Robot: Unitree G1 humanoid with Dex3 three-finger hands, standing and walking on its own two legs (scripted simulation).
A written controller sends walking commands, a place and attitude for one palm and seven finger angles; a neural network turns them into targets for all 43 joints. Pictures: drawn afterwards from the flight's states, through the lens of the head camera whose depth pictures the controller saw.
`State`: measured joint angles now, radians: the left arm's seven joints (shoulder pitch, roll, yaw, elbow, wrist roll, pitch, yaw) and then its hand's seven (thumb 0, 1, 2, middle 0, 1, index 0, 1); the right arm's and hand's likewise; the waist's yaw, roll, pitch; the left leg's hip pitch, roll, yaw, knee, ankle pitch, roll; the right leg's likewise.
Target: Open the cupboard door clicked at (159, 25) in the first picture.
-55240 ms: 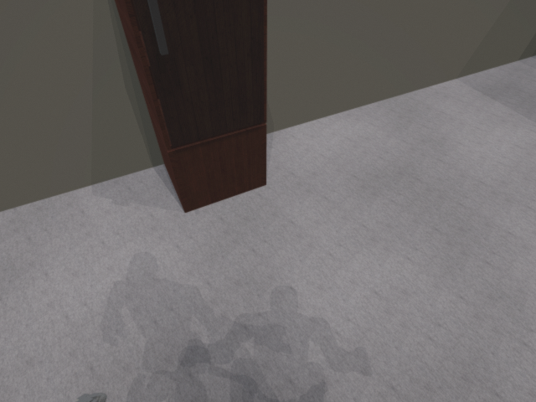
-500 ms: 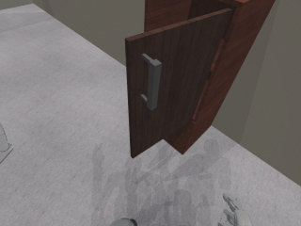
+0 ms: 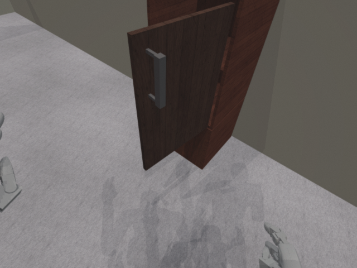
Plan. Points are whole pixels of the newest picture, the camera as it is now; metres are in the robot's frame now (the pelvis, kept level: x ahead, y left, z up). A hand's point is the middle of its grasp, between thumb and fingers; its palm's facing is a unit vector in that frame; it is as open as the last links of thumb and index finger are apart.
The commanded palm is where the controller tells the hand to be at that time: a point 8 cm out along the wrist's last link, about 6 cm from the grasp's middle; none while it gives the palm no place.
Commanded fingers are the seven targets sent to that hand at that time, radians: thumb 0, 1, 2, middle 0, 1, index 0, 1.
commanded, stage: stop stepping back and stand still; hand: left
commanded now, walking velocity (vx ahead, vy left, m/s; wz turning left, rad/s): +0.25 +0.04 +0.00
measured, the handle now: (155, 79) +0.57 +0.09 +0.12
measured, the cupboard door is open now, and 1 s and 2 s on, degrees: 82 82 82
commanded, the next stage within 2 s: let the arm hang, fingers relaxed in 0.46 s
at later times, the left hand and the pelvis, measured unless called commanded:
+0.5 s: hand out of the picture +0.17 +0.28 +0.17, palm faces +0.46 -0.73 -0.50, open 7.4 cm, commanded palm +0.10 +0.31 +0.18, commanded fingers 0.00 0.90 0.90 -0.20 -0.30 -0.20 -0.30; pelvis -0.03 +0.01 -0.01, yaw +1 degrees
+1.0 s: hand out of the picture -0.03 +0.22 -0.17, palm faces +0.13 -0.97 -0.22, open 7.0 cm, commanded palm none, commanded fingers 0.00 0.90 0.90 -0.20 -0.30 -0.20 -0.30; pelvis -0.02 +0.03 +0.00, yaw +5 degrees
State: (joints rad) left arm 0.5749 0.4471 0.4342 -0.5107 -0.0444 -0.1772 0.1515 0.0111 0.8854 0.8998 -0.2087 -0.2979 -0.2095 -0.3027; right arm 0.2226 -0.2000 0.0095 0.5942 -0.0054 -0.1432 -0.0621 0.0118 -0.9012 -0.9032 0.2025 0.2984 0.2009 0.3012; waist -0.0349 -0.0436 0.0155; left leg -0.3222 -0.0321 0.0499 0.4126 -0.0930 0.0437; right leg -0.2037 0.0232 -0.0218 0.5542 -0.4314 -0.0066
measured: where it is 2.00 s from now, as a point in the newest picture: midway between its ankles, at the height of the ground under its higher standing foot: outside the picture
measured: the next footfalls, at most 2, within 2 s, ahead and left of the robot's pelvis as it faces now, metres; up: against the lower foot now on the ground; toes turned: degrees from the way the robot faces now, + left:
left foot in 0.28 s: +0.03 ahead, +0.15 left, +0.00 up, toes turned +5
left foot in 0.76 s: +0.01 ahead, +0.14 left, +0.00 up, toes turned +8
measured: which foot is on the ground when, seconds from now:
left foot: down 0.00-0.04, up 0.06-0.26, down 0.28-0.52, up 0.54-0.74, down 0.76-1.00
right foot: down 0.00-1.00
